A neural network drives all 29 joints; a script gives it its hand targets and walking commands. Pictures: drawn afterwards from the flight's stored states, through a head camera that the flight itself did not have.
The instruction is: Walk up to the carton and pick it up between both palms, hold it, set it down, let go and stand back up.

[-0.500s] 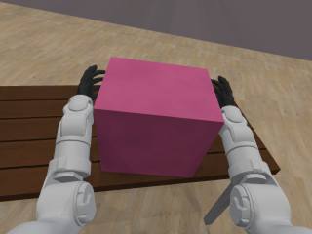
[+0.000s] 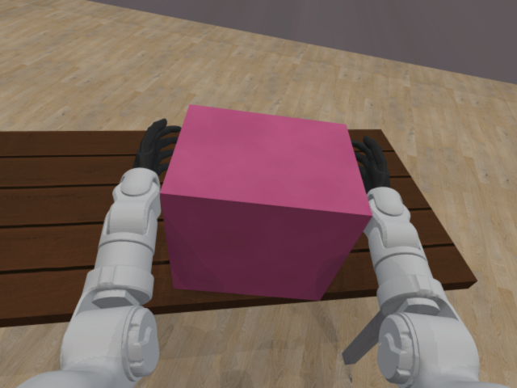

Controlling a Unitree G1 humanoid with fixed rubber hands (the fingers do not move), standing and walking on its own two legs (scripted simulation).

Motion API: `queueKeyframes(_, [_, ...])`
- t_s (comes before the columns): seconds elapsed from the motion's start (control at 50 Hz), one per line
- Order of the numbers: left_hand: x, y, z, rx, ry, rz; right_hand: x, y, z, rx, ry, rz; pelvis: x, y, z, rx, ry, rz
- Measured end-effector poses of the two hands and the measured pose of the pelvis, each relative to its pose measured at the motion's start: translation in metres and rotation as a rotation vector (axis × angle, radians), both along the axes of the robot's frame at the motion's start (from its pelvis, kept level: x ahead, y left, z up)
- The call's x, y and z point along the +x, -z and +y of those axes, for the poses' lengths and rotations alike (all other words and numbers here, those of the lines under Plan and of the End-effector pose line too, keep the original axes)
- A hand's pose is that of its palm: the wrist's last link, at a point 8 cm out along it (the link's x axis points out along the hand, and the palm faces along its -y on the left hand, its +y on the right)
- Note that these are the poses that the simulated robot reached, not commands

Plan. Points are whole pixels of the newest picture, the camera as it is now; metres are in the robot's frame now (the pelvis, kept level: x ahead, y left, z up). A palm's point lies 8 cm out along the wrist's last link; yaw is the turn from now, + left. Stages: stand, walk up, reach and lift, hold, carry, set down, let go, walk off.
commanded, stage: set down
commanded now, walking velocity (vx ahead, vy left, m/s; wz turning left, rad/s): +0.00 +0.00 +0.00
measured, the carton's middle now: (258, 207) +0.39 +0.00 +0.06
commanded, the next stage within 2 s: none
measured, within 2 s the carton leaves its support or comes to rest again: rests again in 1.72 s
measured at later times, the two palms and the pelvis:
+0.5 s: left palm (148, 180) +0.39 +0.18 +0.12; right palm (372, 195) +0.38 -0.18 +0.12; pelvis +0.00 +0.00 +0.00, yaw +0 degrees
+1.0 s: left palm (144, 186) +0.38 +0.19 +0.11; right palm (369, 197) +0.38 -0.17 +0.12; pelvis +0.00 +0.01 +0.00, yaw -1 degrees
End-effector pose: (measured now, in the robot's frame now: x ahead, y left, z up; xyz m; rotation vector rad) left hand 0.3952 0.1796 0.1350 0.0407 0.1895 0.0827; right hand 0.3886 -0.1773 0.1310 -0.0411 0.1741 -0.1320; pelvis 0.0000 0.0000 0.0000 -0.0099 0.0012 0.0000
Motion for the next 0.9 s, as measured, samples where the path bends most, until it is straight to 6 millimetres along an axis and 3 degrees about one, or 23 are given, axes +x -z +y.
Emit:
queueKeyframes(0.32, [-0.004,0.015,0.000,-0.001,0.000,0.009,-0.004,0.012,0.000,-0.012,-0.001,0.008,0.001,0.000,0.001,0.000,0.003,0.003])
queueKeyframes(0.9, [-0.012,0.027,0.008,-0.015,0.004,-0.015,-0.012,0.012,0.007,-0.036,-0.008,-0.055,0.001,-0.001,0.008,0.003,0.007,-0.033])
